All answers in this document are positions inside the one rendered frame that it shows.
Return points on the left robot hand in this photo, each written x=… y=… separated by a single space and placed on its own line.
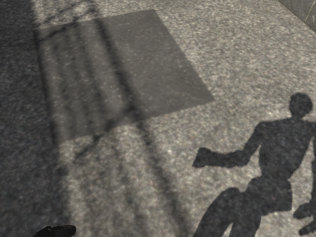
x=57 y=231

